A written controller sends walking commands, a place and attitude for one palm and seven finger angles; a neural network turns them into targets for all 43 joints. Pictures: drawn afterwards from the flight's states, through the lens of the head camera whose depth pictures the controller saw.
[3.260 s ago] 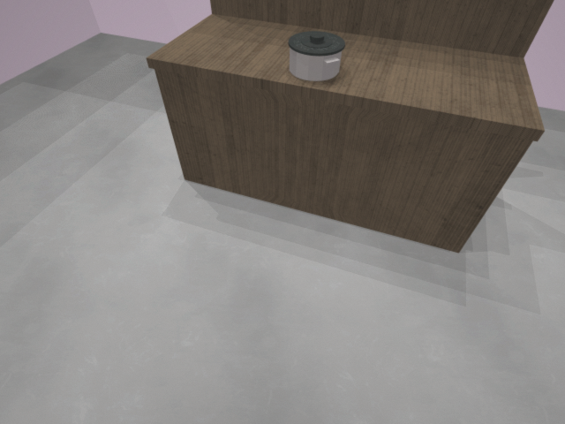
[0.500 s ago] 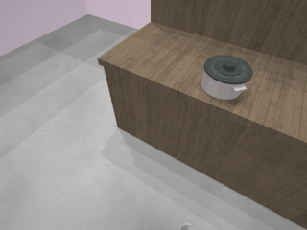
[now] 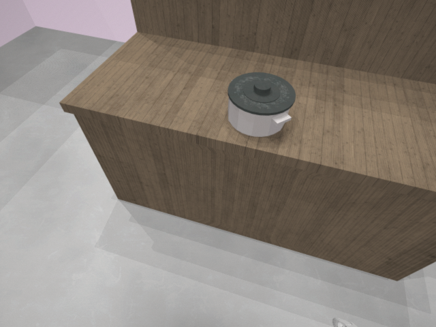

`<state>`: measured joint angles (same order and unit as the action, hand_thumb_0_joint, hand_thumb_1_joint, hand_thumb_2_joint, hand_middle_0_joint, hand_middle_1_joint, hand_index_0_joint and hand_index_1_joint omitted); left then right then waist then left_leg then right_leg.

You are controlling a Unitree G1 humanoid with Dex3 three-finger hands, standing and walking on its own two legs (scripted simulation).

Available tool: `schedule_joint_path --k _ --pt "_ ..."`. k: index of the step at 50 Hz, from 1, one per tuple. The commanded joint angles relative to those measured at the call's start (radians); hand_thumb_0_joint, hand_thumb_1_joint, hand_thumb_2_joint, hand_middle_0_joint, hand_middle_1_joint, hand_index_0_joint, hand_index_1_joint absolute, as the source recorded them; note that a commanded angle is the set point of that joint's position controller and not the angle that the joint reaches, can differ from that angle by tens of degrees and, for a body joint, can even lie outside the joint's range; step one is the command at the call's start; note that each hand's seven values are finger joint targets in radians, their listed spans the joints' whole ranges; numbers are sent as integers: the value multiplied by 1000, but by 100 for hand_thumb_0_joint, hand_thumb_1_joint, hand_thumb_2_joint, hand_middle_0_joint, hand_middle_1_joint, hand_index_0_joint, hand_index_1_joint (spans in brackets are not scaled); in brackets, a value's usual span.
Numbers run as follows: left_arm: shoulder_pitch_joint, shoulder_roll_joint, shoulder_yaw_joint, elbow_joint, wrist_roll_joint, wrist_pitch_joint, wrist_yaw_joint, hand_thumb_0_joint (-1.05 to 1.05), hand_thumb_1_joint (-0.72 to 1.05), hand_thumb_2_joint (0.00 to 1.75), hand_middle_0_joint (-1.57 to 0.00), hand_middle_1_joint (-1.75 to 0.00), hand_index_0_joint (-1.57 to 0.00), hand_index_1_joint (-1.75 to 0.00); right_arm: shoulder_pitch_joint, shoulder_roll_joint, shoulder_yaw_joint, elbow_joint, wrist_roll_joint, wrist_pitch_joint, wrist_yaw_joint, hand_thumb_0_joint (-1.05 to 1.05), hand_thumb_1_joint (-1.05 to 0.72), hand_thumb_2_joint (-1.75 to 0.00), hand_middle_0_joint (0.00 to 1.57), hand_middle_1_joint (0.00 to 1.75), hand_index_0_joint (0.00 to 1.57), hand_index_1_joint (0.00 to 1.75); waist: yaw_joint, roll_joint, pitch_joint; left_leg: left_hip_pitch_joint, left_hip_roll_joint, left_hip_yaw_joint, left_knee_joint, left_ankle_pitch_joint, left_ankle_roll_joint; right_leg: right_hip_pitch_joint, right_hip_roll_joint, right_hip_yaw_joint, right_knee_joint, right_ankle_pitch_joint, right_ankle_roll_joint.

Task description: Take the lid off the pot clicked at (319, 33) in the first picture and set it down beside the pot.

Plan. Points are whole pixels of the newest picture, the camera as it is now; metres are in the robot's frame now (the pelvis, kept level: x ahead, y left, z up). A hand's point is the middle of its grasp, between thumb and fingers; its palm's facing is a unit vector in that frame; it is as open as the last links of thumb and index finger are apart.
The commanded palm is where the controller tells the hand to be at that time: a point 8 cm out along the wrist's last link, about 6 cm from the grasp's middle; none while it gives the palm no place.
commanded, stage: turn to face it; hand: left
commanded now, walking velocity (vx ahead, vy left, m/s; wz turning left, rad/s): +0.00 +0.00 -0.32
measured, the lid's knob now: (262, 86) +0.75 -0.07 +0.02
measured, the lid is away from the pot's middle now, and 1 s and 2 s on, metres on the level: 0.00 0.00 0.00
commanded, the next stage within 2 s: take the last steps up to it in 0.22 s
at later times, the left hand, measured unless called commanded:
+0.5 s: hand out of the picture +0.11 +0.16 -0.16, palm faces -0.14 -0.97 -0.22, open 7.4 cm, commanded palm none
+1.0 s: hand out of the picture +0.14 +0.16 -0.19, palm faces -0.14 -0.98 -0.14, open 7.4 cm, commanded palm none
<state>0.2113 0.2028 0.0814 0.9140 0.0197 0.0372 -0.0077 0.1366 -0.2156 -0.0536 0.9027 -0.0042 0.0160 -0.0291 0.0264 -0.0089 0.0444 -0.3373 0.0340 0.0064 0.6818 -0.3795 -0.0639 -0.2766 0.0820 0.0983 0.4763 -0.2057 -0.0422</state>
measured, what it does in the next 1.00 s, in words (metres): walks ahead: left foot, then right foot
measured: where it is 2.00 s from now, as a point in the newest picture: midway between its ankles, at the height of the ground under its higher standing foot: (233, 318)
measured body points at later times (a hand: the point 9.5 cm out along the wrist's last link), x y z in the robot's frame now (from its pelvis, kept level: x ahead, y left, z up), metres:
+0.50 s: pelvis +0.01 -0.01 -0.01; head +0.03 -0.03 +0.44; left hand +0.11 +0.21 -0.14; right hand -0.05 -0.24 -0.17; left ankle +0.01 +0.12 -0.72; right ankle -0.04 -0.10 -0.74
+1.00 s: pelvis +0.15 -0.01 -0.01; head +0.18 +0.01 +0.44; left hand +0.15 +0.22 -0.17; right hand +0.18 -0.24 -0.14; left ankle +0.18 +0.06 -0.74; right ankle +0.01 -0.10 -0.65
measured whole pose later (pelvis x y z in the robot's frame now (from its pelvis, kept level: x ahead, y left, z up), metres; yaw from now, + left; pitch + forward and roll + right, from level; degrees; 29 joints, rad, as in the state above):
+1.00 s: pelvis +0.15 -0.01 -0.01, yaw -13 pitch +0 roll +0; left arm 0.38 0.16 0.06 1.12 0.02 -0.02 0.00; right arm 0.20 -0.13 -0.03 0.99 -0.02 -0.08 -0.02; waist 0.01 -0.05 0.05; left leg -0.28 -0.01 0.11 0.56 -0.28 0.06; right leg -0.33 0.00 0.00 1.13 -0.43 -0.05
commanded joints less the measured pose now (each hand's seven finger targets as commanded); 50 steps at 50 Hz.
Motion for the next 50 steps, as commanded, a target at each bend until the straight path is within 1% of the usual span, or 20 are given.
schedule_joint_path --k 1,2,3,8,16,20,21,22,23,24,26,28,37,40,42,43,45,47,48,50 --pt "-12 149 37 -97 -17 -11 11 0 90 90 -20 -30 -20 -30 164 -135 -22 -37 -6 -33 -18 0 -90 -90 20 30 20 30 -65 10 -111 286 112 -109 -349 178 63 -104 -122 185 55 138 -38" --pt "14 97 26 -112 -15 -8 4 0 90 90 -20 -30 -20 -30 159 -219 -35 -59 -14 -29 -12 0 -90 -90 20 30 20 30 -52 281 -90 309 333 -348 -421 288 145 -250 2 16 250 -233 26" --pt "2 125 27 -116 -5 -11 3 0 90 90 -20 -30 -20 -30 140 -226 -29 -72 -21 -23 -11 0 -90 -90 20 30 20 30 -54 260 -56 239 425 -413 -441 326 234 -286 -21 -30 458 -365 51" --pt "21 104 22 -48 -7 2 -10 0 90 90 -20 -30 -20 -30 72 -119 9 -57 -20 -36 -23 0 -90 -90 20 30 20 30 -15 158 -39 202 225 -71 -374 634 203 -244 -83 -53 652 -195 84" --pt "-49 57 -8 -39 -9 4 -2 0 90 90 -20 -30 -20 -30 197 -154 -20 37 -21 -18 -15 0 -90 -90 20 30 20 30 -72 208 -66 266 260 -54 -326 650 224 -101 -92 -150 300 -258 70" --pt "63 59 -5 5 -2 -17 -8 0 90 90 -20 -30 -20 -30 189 -149 -26 60 -19 -21 -5 0 -90 -90 20 30 20 30 -23 120 -86 115 232 -44 -269 149 168 154 -72 -180 -22 -98 33" --pt "104 101 6 21 4 -29 -4 0 90 90 -20 -30 -20 -30 188 -114 -19 61 -11 -25 0 0 -90 -90 20 30 20 30 0 13 -74 -31 179 15 -161 8 119 293 -146 -81 -130 -116 -1" --pt "157 205 24 36 8 -41 10 0 90 90 -20 -30 -20 -30 172 -24 1 35 -3 -26 9 0 -90 -90 20 30 20 30 27 -280 -31 -299 40 157 90 -215 47 394 -389 284 -288 -284 -108" --pt "229 222 25 42 -7 -36 16 0 90 90 -20 -30 -20 -30 52 -71 -4 -8 -19 -25 14 0 -90 -90 20 30 20 30 85 -208 41 -342 38 59 253 -256 52 242 -474 375 -360 -382 -189" --pt "209 187 26 56 -6 -51 23 0 90 90 -20 -30 -20 -30 28 -68 -9 1 -23 -26 18 0 -90 -90 20 30 20 30 56 -255 64 -383 45 10 335 -157 63 225 -423 390 -372 -344 -193" --pt "122 98 3 45 -8 -69 24 0 90 90 -20 -30 -20 -30 95 -72 -22 52 -26 -32 28 0 -90 -90 20 30 20 30 -18 -126 75 -332 75 8 376 -6 55 180 -342 193 -322 -174 -173" --pt "103 68 -3 42 -5 -86 25 0 90 90 -20 -30 -20 -30 156 -38 -21 83 -27 -32 34 0 -90 -90 20 30 20 30 -51 -108 55 -260 74 35 365 60 41 136 -299 89 -308 -28 -162" --pt "249 92 -8 133 5 -107 28 0 90 90 -20 -30 -20 -30 9 -1 -13 39 -13 -59 43 0 -90 -90 20 30 20 30 6 -113 67 -260 40 64 136 64 55 245 -336 90 -266 254 -179" --pt "246 91 -7 150 5 -106 31 0 90 90 -20 -30 -20 -30 4 3 -7 36 -9 -70 41 0 -90 -90 20 30 20 30 -8 -96 73 -146 13 73 9 65 76 231 -318 63 -213 358 -151" --pt "216 95 -5 152 1 -103 29 0 90 90 -20 -30 -20 -30 143 -4 -8 85 -12 -82 28 0 -90 -90 20 30 20 30 -74 -90 20 89 -38 105 -128 167 91 163 -263 -5 -60 441 -109" --pt "212 72 -8 155 -6 -103 27 0 90 90 -20 -30 -20 -30 251 -40 -12 118 -17 -87 17 0 -90 -90 20 30 20 30 -115 -32 -29 261 -22 48 -200 208 109 92 -213 -28 122 411 -85" --pt "252 12 -15 111 -15 -104 17 0 90 90 -20 -30 -20 -30 410 -201 -41 136 -25 -82 2 0 -90 -90 20 30 20 30 -125 306 -157 497 387 -516 -389 331 292 -251 -24 -134 647 -360 -16" --pt "175 34 -12 103 -8 -96 20 0 90 90 -20 -30 -20 -30 296 -126 -21 105 -14 -79 -9 0 -90 -90 20 30 20 30 -94 129 -66 325 375 -471 -431 235 317 -326 -105 -50 824 -286 -23" --pt "149 27 -8 112 -3 -94 13 0 90 90 -20 -30 -20 -30 231 -72 -6 93 -15 -88 -6 0 -90 -90 20 30 20 30 -71 63 1 238 324 -360 -455 240 296 -326 -148 -39 812 -207 -13" --pt "175 -9 -11 121 5 -77 6 0 90 90 -20 -30 -20 -30 195 -26 11 98 -10 -104 -8 0 -90 -90 20 30 20 30 -24 85 15 183 241 -184 -465 435 248 -281 -158 -58 755 -112 14"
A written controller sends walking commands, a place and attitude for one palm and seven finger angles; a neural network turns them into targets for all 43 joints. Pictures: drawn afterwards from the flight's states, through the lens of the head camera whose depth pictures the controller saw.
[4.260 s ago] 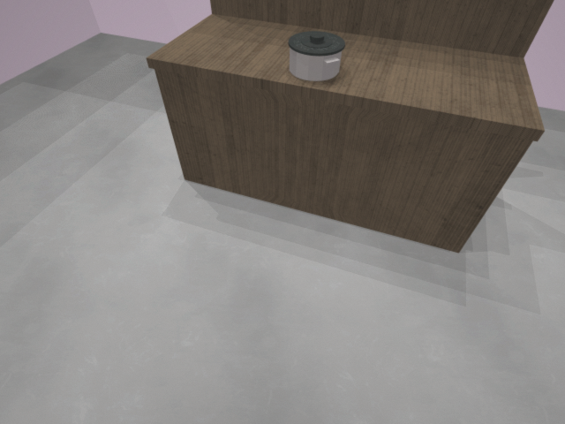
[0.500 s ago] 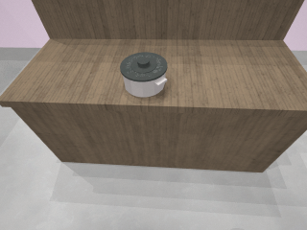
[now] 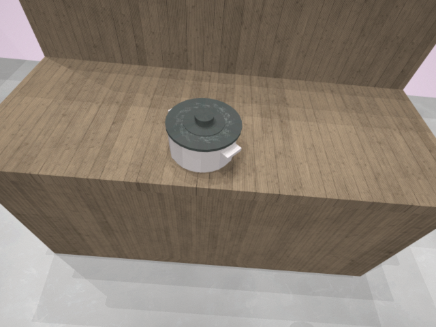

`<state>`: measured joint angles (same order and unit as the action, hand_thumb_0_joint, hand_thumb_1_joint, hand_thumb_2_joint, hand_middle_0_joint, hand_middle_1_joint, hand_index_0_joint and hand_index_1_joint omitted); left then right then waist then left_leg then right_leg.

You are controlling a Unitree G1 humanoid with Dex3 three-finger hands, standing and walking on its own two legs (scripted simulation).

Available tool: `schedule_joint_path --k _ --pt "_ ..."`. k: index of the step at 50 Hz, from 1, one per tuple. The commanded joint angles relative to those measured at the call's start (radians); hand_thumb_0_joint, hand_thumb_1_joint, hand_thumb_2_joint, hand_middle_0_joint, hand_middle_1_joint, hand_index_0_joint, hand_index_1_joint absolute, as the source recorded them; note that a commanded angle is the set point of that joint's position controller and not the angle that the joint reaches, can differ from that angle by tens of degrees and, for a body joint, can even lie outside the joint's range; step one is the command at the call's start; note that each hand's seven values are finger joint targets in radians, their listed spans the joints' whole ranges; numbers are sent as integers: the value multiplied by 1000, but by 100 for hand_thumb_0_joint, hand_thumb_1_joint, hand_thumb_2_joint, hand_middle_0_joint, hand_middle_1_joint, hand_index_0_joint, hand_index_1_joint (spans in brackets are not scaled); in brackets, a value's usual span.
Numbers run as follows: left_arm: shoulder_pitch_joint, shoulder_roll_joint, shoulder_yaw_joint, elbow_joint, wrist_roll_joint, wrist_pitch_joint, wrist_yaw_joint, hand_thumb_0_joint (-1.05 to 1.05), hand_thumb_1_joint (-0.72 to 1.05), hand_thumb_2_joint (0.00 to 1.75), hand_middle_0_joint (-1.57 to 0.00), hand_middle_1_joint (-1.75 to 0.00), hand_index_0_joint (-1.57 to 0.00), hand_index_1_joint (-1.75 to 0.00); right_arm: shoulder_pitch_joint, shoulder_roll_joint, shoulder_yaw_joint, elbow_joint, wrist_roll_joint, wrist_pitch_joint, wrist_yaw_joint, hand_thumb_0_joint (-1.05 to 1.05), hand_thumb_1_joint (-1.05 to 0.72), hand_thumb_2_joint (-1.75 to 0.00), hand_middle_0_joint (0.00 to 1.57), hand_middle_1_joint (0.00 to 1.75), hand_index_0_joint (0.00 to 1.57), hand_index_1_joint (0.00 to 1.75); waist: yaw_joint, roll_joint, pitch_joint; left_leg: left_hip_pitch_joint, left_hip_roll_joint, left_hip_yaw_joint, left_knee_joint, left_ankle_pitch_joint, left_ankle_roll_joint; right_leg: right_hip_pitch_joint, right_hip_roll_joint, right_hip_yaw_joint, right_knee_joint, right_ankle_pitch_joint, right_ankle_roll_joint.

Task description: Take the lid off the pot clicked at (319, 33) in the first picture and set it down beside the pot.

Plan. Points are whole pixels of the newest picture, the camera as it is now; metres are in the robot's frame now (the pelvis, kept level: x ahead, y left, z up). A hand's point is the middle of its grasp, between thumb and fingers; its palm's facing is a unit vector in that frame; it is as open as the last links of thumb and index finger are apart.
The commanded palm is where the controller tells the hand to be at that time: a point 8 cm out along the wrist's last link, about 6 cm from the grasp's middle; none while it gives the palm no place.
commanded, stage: take the last steps up to it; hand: left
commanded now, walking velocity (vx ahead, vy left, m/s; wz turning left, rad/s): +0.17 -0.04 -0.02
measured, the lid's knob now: (204, 116) +0.59 +0.08 +0.02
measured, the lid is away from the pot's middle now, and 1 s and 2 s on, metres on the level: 0.00 0.00 0.00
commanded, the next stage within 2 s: come to a stop and stand still in 0.08 s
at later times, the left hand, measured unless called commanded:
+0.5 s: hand (155, 304) +0.19 +0.14 -0.16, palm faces +0.07 -0.97 -0.22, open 7.3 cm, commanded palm none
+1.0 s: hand out of the picture +0.02 +0.22 -0.17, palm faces +0.08 -0.95 -0.29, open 7.4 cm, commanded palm none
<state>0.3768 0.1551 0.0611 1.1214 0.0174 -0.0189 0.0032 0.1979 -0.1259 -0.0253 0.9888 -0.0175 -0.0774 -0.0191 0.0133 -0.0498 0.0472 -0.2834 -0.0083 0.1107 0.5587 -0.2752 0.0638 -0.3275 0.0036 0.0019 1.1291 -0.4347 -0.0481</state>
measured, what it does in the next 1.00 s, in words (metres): steps on the spot: right foot, then left foot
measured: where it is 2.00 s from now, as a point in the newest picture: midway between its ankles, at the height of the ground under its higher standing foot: outside the picture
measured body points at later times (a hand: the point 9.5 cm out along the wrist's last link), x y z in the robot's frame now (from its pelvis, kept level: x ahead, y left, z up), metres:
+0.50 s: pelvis +0.10 -0.03 +0.00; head +0.14 -0.05 +0.45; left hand +0.18 +0.19 -0.14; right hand +0.10 -0.25 -0.17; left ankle +0.04 +0.08 -0.69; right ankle +0.17 -0.14 -0.73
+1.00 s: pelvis +0.06 +0.02 -0.01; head +0.04 -0.01 +0.44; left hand +0.01 +0.27 -0.15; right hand +0.18 -0.22 -0.15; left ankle +0.08 +0.11 -0.73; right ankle +0.17 -0.14 -0.73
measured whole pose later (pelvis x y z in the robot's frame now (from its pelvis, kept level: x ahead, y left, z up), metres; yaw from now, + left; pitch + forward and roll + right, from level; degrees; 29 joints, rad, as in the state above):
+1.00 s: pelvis +0.06 +0.02 -0.01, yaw +1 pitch -3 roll +0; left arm 0.42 0.19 0.00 1.02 0.03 0.04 0.03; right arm 0.15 -0.24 -0.03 0.94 -0.01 0.05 0.01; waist 0.03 0.06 -0.01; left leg -0.29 -0.03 0.06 0.68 -0.35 0.05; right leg -0.40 -0.06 0.03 0.63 -0.23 0.03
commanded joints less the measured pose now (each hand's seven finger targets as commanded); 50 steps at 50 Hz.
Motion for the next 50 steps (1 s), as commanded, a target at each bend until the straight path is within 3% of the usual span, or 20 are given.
schedule_joint_path --k 1,9,13,15,16,17,18,19,20,22,24,28,31,32,33,34,36,39,42,50 --pt "29 32 11 -82 7 -11 -4 0 90 90 -20 -30 -20 -30 131 -107 -18 14 5 -14 -19 0 -90 -90 20 30 20 30 2 136 -8 127 268 -228 -337 404 120 -213 -82 28 76 128 31" --pt "-118 44 5 -159 10 11 -8 0 90 90 -20 -30 -20 -30 172 -150 -25 26 2 1 -13 0 -90 -90 20 30 20 30 -21 163 34 153 238 -153 -333 452 132 -214 -91 -45 -230 178 54" --pt "-128 30 -10 -154 4 3 9 0 90 90 -20 -30 -20 -30 166 -148 -14 45 -5 26 -23 0 -90 -90 20 30 20 30 -17 147 9 136 228 -133 -186 678 82 4 -44 -67 -482 219 45" --pt "-35 74 -6 -123 5 -7 19 0 90 90 -20 -30 -20 -30 166 -134 -12 57 6 38 -24 0 -90 -90 20 30 20 30 23 99 -39 115 165 -102 -72 530 12 179 -56 -60 -683 460 55" --pt "9 129 2 -105 6 -15 29 0 90 90 -20 -30 -20 -30 184 -108 -12 57 14 40 -24 0 -90 -90 20 30 20 30 23 29 -88 30 108 -92 -10 327 -33 305 -143 65 -653 809 24" --pt "11 183 2 -104 1 -20 34 0 90 90 -20 -30 -20 -30 217 -90 -16 57 23 50 -19 0 -90 -90 20 30 20 30 5 -18 -99 -52 51 -84 37 -1 -68 345 -300 189 -631 1118 -59" --pt "0 206 6 -109 -2 -15 38 0 90 90 -20 -30 -20 -30 247 -76 -26 60 24 70 -25 0 -90 -90 20 30 20 30 -14 -57 -114 -37 22 -74 110 -236 -87 306 -387 219 -645 1246 -143" --pt "-12 212 11 -110 -1 -16 42 0 90 90 -20 -30 -20 -30 238 -78 -29 60 23 87 -29 0 -90 -90 20 30 20 30 -6 -203 -165 -29 22 -66 233 -353 -95 294 -402 253 -686 1248 -187" --pt "-31 190 11 -115 0 -14 49 0 90 90 -20 -30 -20 -30 216 -91 -31 54 21 93 -31 0 -90 -90 20 30 20 30 9 -229 -174 -61 33 -106 315 -386 -94 293 -402 266 -701 1236 -213" --pt "-77 184 17 -123 5 1 59 0 90 90 -20 -30 -20 -30 166 -89 -36 53 22 99 -30 0 -90 -90 20 30 20 30 10 -113 -157 -108 34 -129 404 -363 -97 276 -389 218 -689 1188 -230" --pt "-116 180 24 -146 12 11 60 0 90 90 -20 -30 -20 -30 159 -68 -37 45 17 111 -22 0 -90 -90 20 30 20 30 -4 -66 -148 -86 26 -119 425 -302 -102 173 -359 166 -719 1021 -203" --pt "-155 184 30 -176 20 26 54 0 90 90 -20 -30 -20 -30 172 -53 -37 26 9 115 -5 0 -90 -90 20 30 20 30 -12 -116 -139 -28 16 -77 319 -197 -101 56 -303 137 -782 632 -155" --pt "-174 187 30 -181 16 35 48 0 90 90 -20 -30 -20 -30 216 -52 -30 31 8 102 0 0 -90 -90 20 30 20 30 -37 -120 -122 95 6 -47 34 -50 -90 -2 -251 118 -769 327 -92" --pt "-245 242 -16 -216 9 19 74 0 90 90 -20 -30 -20 -30 164 -160 -22 -12 -15 96 3 0 -90 -90 20 30 20 30 -77 -6 -69 64 15 -138 -133 4 -51 56 -178 118 -561 287 -50" --pt "-184 137 -22 -231 -3 31 60 0 90 90 -20 -30 -20 -30 78 -164 -47 -63 -5 72 5 0 -90 -90 20 30 20 30 -32 172 -146 61 114 -173 -187 -76 -43 11 -125 -7 -525 84 8" --pt "-167 143 -34 -237 -7 34 50 0 90 90 -20 -30 -20 -30 -13 -228 -49 -105 -13 74 1 0 -90 -90 20 30 20 30 -10 238 -95 -31 150 -237 -245 -106 -18 29 -59 -46 -507 106 39" --pt "-101 140 -38 -202 4 50 40 0 90 90 -20 -30 -20 -30 -132 -263 -57 -131 -4 85 9 0 -90 -90 20 30 20 30 17 320 27 -255 145 -256 -309 -393 -4 87 -40 -66 -470 113 45" --pt "4 129 -46 -176 11 50 34 0 90 90 -20 -30 -20 -30 -166 -257 -42 -137 2 93 20 0 -90 -90 20 30 20 30 48 170 118 -357 137 -226 -304 -420 -3 110 -22 -70 -461 144 55" --pt "40 137 -44 -173 15 46 33 0 90 90 -20 -30 -20 -30 -149 -241 -34 -133 3 103 22 0 -90 -90 20 30 20 30 35 97 77 -285 120 -207 -261 -414 -6 83 -25 -54 -506 115 47" --pt "-50 180 -30 -196 16 28 41 0 90 90 -20 -30 -20 -30 62 -193 -36 -88 -2 121 21 0 -90 -90 20 30 20 30 -77 -63 6 64 -7 -122 72 -251 -28 -308 -145 180 -796 -219 -12"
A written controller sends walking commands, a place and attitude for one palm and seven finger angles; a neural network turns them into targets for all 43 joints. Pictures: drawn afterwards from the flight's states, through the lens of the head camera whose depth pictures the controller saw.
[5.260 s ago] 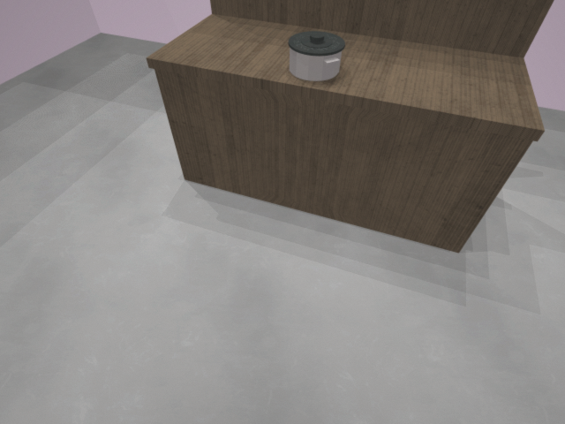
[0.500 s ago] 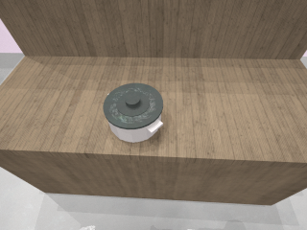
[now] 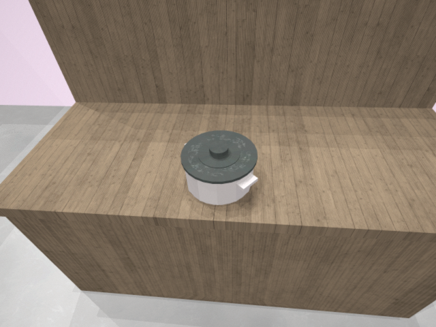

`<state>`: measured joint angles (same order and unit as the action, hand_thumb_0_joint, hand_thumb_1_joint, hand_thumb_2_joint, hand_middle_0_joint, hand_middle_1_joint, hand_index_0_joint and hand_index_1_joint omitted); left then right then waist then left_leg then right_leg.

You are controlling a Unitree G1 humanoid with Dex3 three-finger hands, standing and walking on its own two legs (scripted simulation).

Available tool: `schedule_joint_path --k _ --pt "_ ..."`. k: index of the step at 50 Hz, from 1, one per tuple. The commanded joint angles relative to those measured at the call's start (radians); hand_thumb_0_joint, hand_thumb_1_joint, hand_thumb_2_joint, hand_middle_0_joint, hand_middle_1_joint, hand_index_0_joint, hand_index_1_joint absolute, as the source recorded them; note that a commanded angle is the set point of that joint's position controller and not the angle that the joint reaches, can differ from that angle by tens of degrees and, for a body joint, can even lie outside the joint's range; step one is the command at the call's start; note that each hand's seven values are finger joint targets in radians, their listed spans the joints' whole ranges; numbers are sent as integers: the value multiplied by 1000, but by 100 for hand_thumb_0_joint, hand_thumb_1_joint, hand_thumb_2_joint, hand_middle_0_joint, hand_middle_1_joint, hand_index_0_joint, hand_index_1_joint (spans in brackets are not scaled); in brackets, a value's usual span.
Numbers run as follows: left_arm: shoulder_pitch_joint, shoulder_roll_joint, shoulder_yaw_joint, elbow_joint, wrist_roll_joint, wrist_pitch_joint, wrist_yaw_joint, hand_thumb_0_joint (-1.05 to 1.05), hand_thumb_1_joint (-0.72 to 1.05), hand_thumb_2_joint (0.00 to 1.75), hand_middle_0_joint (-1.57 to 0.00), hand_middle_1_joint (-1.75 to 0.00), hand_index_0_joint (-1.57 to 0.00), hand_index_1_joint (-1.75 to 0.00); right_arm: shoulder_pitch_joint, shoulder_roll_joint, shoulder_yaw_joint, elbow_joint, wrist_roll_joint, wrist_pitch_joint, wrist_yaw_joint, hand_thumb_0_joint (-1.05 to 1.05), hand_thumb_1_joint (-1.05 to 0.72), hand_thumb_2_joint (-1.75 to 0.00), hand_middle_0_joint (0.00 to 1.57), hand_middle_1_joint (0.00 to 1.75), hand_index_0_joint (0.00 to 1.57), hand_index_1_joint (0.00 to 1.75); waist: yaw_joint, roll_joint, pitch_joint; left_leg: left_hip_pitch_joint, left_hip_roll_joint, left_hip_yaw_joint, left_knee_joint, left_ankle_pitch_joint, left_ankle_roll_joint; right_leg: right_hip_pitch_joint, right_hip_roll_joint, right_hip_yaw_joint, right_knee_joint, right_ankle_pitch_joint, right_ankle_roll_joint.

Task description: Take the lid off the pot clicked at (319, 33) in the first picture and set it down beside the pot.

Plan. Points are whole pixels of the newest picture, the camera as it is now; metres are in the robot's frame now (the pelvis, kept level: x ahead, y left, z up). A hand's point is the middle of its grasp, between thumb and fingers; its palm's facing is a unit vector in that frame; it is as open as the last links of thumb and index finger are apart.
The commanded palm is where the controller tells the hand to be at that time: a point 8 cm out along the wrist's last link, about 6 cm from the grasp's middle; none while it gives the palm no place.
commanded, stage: come to a stop and stand still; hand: left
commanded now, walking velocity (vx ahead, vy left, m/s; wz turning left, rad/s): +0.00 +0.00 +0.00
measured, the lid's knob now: (218, 148) +0.53 +0.05 +0.03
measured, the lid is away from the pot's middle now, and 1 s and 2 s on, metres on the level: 0.00 0.00 0.00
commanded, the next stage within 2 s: look again from close up in 0.16 s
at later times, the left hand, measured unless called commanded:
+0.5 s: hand out of the picture +0.05 +0.18 -0.14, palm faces +0.01 -0.97 -0.26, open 7.3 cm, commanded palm none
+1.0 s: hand out of the picture +0.00 +0.15 -0.15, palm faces +0.06 -0.98 -0.19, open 7.4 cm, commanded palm none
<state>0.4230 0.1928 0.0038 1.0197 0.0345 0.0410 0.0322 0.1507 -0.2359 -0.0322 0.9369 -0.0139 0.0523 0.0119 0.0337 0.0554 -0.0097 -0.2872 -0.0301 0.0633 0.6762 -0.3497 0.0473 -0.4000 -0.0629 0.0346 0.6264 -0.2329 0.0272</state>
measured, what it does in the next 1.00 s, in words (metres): steps on the spot: right foot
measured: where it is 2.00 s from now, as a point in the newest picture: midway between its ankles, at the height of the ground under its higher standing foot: outside the picture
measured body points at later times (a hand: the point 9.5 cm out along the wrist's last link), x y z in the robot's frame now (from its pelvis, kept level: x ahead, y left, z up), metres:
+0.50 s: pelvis +0.02 +0.00 +0.02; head +0.01 -0.03 +0.47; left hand +0.05 +0.23 -0.12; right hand -0.03 -0.19 -0.16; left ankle +0.02 +0.09 -0.72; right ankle +0.05 -0.12 -0.72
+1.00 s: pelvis +0.02 +0.00 +0.02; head +0.01 -0.03 +0.47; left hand -0.01 +0.20 -0.13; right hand +0.02 -0.21 -0.15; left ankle +0.02 +0.09 -0.72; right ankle +0.05 -0.12 -0.72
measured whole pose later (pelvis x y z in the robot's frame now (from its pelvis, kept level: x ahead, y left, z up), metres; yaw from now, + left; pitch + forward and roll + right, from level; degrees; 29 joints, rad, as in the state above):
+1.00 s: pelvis +0.02 +0.00 +0.02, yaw +0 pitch -1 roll +1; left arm 0.35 0.09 -0.01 1.15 0.02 -0.02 0.04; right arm 0.30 -0.15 -0.01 1.14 -0.01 -0.02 -0.02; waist 0.00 0.05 -0.03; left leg -0.17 -0.05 0.06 0.43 -0.23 0.05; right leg -0.24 -0.01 0.01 0.48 -0.22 -0.01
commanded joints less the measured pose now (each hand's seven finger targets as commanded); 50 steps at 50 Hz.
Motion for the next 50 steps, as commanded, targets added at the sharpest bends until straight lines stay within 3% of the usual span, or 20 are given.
schedule_joint_path --k 1,2,4,5,6,7,8,9,11,13,14,15,17,19,21,27,29,37,41,50 --pt "-128 153 32 -98 -3 -31 15 0 90 90 -20 -30 -20 -30 155 -69 -30 -23 -4 -11 -11 0 -90 -90 20 30 20 30 -116 -216 41 127 7 -59 -5 -137 -14 -271 -99 161 -317 -437 -90" --pt "-151 161 37 -99 -2 -28 16 0 90 90 -20 -30 -20 -30 185 -60 -31 -14 -3 -9 -13 0 -90 -90 20 30 20 30 -123 -245 33 182 9 -47 18 -124 -15 -309 -108 152 -334 -460 -95" --pt "-188 147 36 -101 -2 -21 22 0 90 90 -20 -30 -20 -30 234 -55 -28 -1 -8 -25 -10 0 -90 -90 20 30 20 30 -135 -122 45 197 42 -87 -120 -152 -1 -341 -73 96 -221 -435 -72" --pt "-167 114 29 -95 -3 -19 18 0 90 90 -20 -30 -20 -30 228 -74 -27 -1 -16 -38 -8 0 -90 -90 20 30 20 30 -122 39 64 102 123 -226 -313 -301 28 -292 15 11 -36 -345 -36" --pt "-116 76 31 -74 -8 -16 13 0 90 90 -20 -30 -20 -30 157 -110 -34 -12 -17 -51 -16 0 -90 -90 20 30 20 30 -77 195 75 -95 243 -395 -489 -447 64 -138 85 -69 177 -182 -10" --pt "-56 75 31 -50 -3 -10 9 0 90 90 -20 -30 -20 -30 82 -119 -36 -20 -10 -52 -19 0 -90 -90 20 30 20 30 -17 164 79 -218 271 -431 -527 -456 92 -46 68 -39 294 -139 -21" --pt "-15 58 34 -27 -4 -15 6 0 90 90 -20 -30 -20 -30 31 -105 -31 -23 -10 -56 -23 0 -90 -90 20 30 20 30 16 54 84 -281 263 -390 -509 -368 100 11 56 -20 320 -119 -27" --pt "-2 43 32 -13 -4 -25 5 0 90 90 -20 -30 -20 -30 18 -85 -20 -16 -8 -63 -26 0 -90 -90 20 30 20 30 26 -7 117 -297 239 -336 -485 -294 88 45 46 -18 248 -121 -26" --pt "23 32 26 6 -7 -55 3 0 90 90 -20 -30 -20 -30 81 -54 -4 28 -4 -73 -32 0 -90 -90 20 30 20 30 15 -37 108 -200 172 -257 -390 -161 46 122 33 5 -73 -21 -40" --pt "5 56 21 18 -14 -72 10 0 90 90 -20 -30 -20 -30 161 -3 7 62 3 -76 -31 0 -90 -90 20 30 20 30 -27 -19 98 -103 90 -192 -326 -33 4 94 -47 127 -195 -2 -99" --pt "-3 69 16 20 -16 -73 11 0 90 90 -20 -30 -20 -30 193 13 8 77 2 -81 -26 0 -90 -90 20 30 20 30 -43 22 58 -10 78 -190 -336 13 -1 64 -55 124 -199 -16 -112" --pt "-13 65 18 29 -19 -80 12 0 90 90 -20 -30 -20 -30 205 10 10 93 1 -80 -28 0 -90 -90 20 30 20 30 -46 -77 16 32 93 -175 -311 78 3 74 -41 124 -196 29 -105" --pt "-56 58 17 32 -22 -80 14 0 90 90 -20 -30 -20 -30 230 7 9 116 5 -78 -30 0 -90 -90 20 30 20 30 -58 -209 22 52 96 -154 -301 134 1 91 -50 101 -215 56 -94" --pt "-65 46 13 34 -23 -76 17 0 90 90 -20 -30 -20 -30 234 10 10 139 1 -80 -31 0 -90 -90 20 30 20 30 -55 -67 63 51 98 -152 -323 138 -1 74 -46 99 -206 50 -90" --pt "-59 47 15 40 -24 -78 18 0 90 90 -20 -30 -20 -30 240 18 13 152 0 -83 -32 0 -90 -90 20 30 20 30 -48 -17 42 56 106 -154 -333 162 1 111 -40 86 -194 95 -89" --pt "-73 47 14 57 -23 -73 17 0 90 90 -20 -30 -20 -30 241 29 10 179 2 -76 -33 0 -90 -90 20 30 20 30 -49 -88 78 59 110 -150 -339 113 0 91 -43 83 -229 37 -86" --pt "-69 38 12 57 -21 -73 17 0 90 90 -20 -30 -20 -30 239 29 9 183 -1 -75 -32 0 -90 -90 20 30 20 30 -48 -52 84 54 103 -151 -340 83 0 79 -44 96 -235 4 -87" --pt "-56 42 12 72 -19 -76 15 0 90 90 -20 -30 -20 -30 233 34 9 187 4 -77 -34 0 -90 -90 20 30 20 30 -52 -88 77 89 110 -143 -336 122 1 76 -43 90 -247 31 -83" --pt "-34 28 11 81 -19 -80 17 0 90 90 -20 -30 -20 -30 229 29 9 189 3 -81 -35 0 -90 -90 20 30 20 30 -51 -46 64 105 106 -138 -333 140 0 83 -44 99 -243 57 -83" --pt "-7 18 9 94 -16 -78 16 0 90 90 -20 -30 -20 -30 225 35 10 186 4 -81 -36 0 -90 -90 20 30 20 30 -45 -44 87 88 110 -148 -350 96 4 79 -40 88 -253 25 -81"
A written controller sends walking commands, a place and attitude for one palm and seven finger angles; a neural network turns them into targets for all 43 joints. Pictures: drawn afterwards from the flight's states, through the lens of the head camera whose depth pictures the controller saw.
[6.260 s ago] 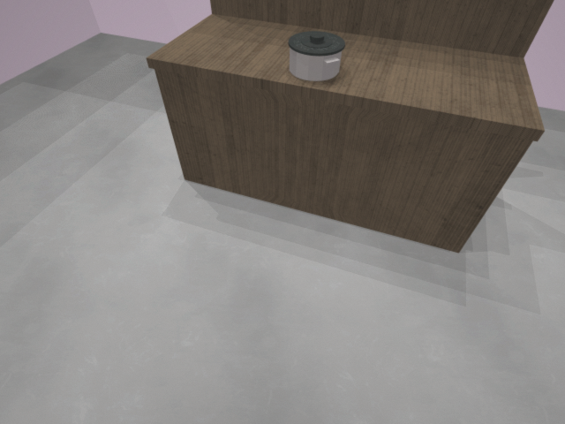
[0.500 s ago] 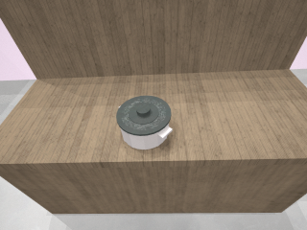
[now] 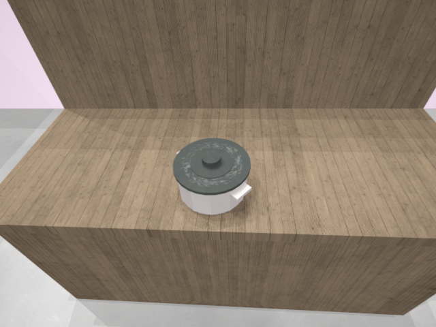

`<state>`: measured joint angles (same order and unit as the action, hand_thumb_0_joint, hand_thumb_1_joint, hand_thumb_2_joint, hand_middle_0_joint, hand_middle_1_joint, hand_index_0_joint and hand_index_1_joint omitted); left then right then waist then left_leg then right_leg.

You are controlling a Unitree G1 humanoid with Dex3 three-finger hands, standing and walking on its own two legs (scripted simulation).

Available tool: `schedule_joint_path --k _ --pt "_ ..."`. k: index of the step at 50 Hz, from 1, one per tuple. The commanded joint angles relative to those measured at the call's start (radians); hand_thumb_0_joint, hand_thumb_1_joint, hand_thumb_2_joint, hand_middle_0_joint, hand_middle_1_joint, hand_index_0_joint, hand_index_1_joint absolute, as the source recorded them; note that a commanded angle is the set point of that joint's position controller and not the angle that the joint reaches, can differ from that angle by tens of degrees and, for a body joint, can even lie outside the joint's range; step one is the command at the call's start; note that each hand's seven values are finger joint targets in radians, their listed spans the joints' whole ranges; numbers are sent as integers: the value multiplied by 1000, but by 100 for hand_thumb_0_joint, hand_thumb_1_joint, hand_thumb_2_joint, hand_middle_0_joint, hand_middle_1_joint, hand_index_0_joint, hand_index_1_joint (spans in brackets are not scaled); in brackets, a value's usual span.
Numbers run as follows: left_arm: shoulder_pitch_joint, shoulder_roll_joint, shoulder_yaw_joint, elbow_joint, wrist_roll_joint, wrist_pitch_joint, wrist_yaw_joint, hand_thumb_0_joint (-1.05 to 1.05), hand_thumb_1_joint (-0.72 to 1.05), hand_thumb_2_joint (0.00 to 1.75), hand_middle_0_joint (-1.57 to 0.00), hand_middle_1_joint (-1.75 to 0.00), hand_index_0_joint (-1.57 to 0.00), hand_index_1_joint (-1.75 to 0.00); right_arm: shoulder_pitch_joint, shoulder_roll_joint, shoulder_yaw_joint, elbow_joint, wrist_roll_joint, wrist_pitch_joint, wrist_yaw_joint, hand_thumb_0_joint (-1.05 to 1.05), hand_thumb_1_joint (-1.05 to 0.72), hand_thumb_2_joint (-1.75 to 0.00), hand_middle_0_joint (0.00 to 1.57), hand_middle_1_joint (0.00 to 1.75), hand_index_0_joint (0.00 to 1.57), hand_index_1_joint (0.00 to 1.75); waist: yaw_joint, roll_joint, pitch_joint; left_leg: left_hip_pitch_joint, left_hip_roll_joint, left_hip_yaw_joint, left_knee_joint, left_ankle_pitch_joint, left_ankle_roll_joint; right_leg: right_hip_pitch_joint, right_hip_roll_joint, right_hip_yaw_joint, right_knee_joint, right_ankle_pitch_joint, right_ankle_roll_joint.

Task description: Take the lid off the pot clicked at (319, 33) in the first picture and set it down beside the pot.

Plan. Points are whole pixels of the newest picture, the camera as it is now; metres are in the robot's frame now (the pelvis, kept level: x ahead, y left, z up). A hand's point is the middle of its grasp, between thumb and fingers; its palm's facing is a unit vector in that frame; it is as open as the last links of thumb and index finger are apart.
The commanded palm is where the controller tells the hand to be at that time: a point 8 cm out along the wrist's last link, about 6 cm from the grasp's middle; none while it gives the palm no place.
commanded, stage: shuffle to correct the standing spot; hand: left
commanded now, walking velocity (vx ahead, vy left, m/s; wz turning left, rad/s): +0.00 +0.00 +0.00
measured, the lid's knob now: (211, 158) +0.51 +0.05 +0.01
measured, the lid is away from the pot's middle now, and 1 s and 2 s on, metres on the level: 0.00 0.00 0.00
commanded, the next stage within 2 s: come to a stop and stand still in 0.50 s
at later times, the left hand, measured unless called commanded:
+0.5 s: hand out of the picture -0.02 +0.13 -0.17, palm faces +0.06 -0.98 -0.19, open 7.4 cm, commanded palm none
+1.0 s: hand out of the picture +0.03 +0.14 -0.17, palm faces +0.09 -0.97 -0.21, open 7.4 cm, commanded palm none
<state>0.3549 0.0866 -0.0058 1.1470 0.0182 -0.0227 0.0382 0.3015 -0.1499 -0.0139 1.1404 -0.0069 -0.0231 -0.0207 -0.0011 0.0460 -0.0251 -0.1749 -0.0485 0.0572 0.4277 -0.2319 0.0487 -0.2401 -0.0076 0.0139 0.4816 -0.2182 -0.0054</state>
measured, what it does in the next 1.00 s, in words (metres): shifts its weight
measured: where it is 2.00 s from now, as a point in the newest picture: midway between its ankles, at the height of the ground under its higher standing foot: outside the picture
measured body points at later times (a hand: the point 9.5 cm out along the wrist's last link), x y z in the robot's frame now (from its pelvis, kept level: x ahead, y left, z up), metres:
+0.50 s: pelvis +0.03 -0.03 +0.00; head +0.02 -0.05 +0.44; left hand -0.03 +0.18 -0.16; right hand -0.03 -0.22 -0.18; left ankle +0.00 +0.09 -0.74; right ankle +0.03 -0.12 -0.74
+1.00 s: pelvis +0.04 -0.03 +0.00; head +0.04 -0.04 +0.45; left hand +0.03 +0.19 -0.15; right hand +0.05 -0.25 -0.16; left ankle +0.00 +0.09 -0.74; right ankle +0.03 -0.12 -0.74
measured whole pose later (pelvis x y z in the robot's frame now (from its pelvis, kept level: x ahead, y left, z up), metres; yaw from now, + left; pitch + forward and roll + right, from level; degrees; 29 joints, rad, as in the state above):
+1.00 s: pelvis +0.04 -0.03 +0.00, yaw +1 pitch +0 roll +0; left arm 0.33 0.13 0.01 1.08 0.01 -0.02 0.06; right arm 0.28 -0.14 -0.02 1.14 0.00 -0.01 -0.05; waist 0.00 0.02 -0.01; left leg -0.14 0.01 0.01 0.43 -0.29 0.00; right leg -0.18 0.05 -0.03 0.43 -0.25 -0.05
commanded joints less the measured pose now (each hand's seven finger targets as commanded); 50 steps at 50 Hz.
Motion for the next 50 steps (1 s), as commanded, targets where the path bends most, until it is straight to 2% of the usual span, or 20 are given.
schedule_joint_path --k 1,2,3,5,7,10,12,16,18,20,22,26,31,33,35,36,38,40,44,50 --pt "63 123 19 -32 0 -16 11 0 90 90 -20 -30 -20 -30 78 -50 -7 -15 -3 -7 -4 0 -90 -90 20 30 20 30 -11 -33 98 -22 128 -140 -102 -12 2 -76 -95 110 -105 20 -49" --pt "63 129 20 -31 0 -14 9 0 90 90 -20 -30 -20 -30 75 -46 -8 -18 -1 -6 -4 0 -90 -90 20 30 20 30 -8 -59 103 -25 137 -149 -107 -13 5 -76 -91 94 -107 21 -46" --pt "67 118 18 -31 1 -13 10 0 90 90 -20 -30 -20 -30 72 -54 -8 -17 -3 -7 -5 0 -90 -90 20 30 20 30 -7 -38 110 -30 135 -146 -107 -20 5 -82 -93 100 -104 18 -46" --pt "74 114 16 -27 0 -16 10 0 90 90 -20 -30 -20 -30 85 -43 -5 -11 -3 -10 -5 0 -90 -90 20 30 20 30 -10 -57 97 -24 133 -150 -115 -34 5 -70 -87 97 -110 3 -43" --pt "77 109 14 -21 -1 -11 7 0 90 90 -20 -30 -20 -30 87 -34 -6 -4 -5 -9 -6 0 -90 -90 20 30 20 30 -9 -62 128 -44 151 -170 -146 -121 10 -87 -71 79 -114 -50 -37" --pt "95 101 18 -21 4 -5 4 0 90 90 -20 -30 -20 -30 87 -42 -15 -4 -11 -5 -7 0 -90 -90 20 30 20 30 -3 -19 156 -90 158 -192 -164 -249 16 -106 -58 80 -93 -132 -40" --pt "104 104 23 -26 5 0 0 0 90 90 -20 -30 -20 -30 91 -38 -20 -8 -13 -1 -7 0 -90 -90 20 30 20 30 1 -41 172 -120 173 -207 -176 -304 24 -116 -48 67 -82 -162 -41" --pt "127 97 33 -36 8 -2 -4 0 90 90 -20 -30 -20 -30 111 -42 -30 -12 -15 -5 -11 0 -90 -90 20 30 20 30 -1 -27 142 -119 176 -201 -142 -275 32 -116 -51 88 -59 -143 -54" --pt "134 92 34 -39 8 -2 -5 0 90 90 -20 -30 -20 -30 117 -40 -32 -12 -15 -6 -14 0 -90 -90 20 30 20 30 -2 -59 149 -125 175 -192 -119 -247 32 -116 -54 99 -62 -129 -60" --pt "145 96 39 -40 7 -5 -5 0 90 90 -20 -30 -20 -30 129 -26 -31 -7 -14 -10 -17 0 -90 -90 20 30 20 30 -5 -54 127 -106 165 -163 -76 -161 30 -100 -66 114 -58 -65 -71" --pt "155 100 40 -39 4 -4 -5 0 90 90 -20 -30 -20 -30 130 -13 -29 -5 -11 -10 -20 0 -90 -90 20 30 20 30 -5 -82 125 -101 158 -140 -45 -114 26 -86 -68 124 -67 -38 -76" --pt "160 107 49 -43 5 -1 -4 0 90 90 -20 -30 -20 -30 137 -15 -29 1 -11 -12 -28 0 -90 -90 20 30 20 30 -10 -65 95 -81 144 -91 31 10 18 -54 -83 146 -51 70 -89" --pt "156 112 58 -54 6 7 -1 0 90 90 -20 -30 -20 -30 127 -15 -33 1 -9 -6 -37 0 -90 -90 20 30 20 30 -9 -80 91 -93 137 -61 98 64 7 -19 -93 160 -52 184 -87" --pt "155 117 58 -47 -1 -2 8 0 90 90 -20 -30 -20 -30 119 3 -26 0 -4 -4 -38 0 -90 -90 20 30 20 30 -10 -86 82 -114 108 -45 130 79 -15 36 -123 197 -89 316 -70" --pt "147 122 53 -39 -5 -15 18 0 90 90 -20 -30 -20 -30 118 20 -17 6 3 0 -38 0 -90 -90 20 30 20 30 -16 -82 55 -103 99 -50 108 49 -32 104 -145 196 -97 497 -53" --pt "128 125 48 -39 -8 -19 22 0 90 90 -20 -30 -20 -30 120 23 -14 10 5 1 -37 0 -90 -90 20 30 20 30 -22 -73 51 -82 104 -62 68 57 -35 112 -141 176 -89 529 -44" --pt "110 122 42 -49 -11 -22 26 0 90 90 -20 -30 -20 -30 110 11 -13 8 5 -1 -35 0 -90 -90 20 30 20 30 -16 -42 64 -41 123 -76 21 178 -32 103 -113 127 -74 594 -5" --pt "101 129 40 -57 -11 -22 29 0 90 90 -20 -30 -20 -30 106 -1 -12 3 7 -3 -36 0 -90 -90 20 30 20 30 -11 -19 42 -5 136 -80 11 280 -29 114 -107 104 -66 632 10" --pt "83 137 39 -78 -10 -13 30 0 90 90 -20 -30 -20 -30 89 -20 -14 -11 8 2 -32 0 -90 -90 20 30 20 30 -7 -35 29 22 149 -91 2 321 -28 97 -107 91 -76 556 6" --pt "49 148 30 -99 -8 -7 23 0 90 90 -20 -30 -20 -30 70 -38 -11 -22 2 4 -18 0 -90 -90 20 30 20 30 -6 -60 52 15 145 -109 -37 190 -19 55 -99 93 -121 297 -11"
